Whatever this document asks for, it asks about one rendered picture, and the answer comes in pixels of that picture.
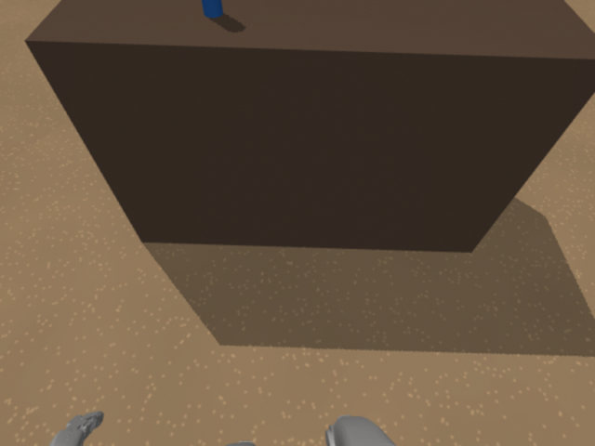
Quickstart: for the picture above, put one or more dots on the can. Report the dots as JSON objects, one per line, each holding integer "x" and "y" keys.
{"x": 212, "y": 8}

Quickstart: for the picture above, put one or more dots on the left robot hand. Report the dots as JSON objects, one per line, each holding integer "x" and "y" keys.
{"x": 77, "y": 430}

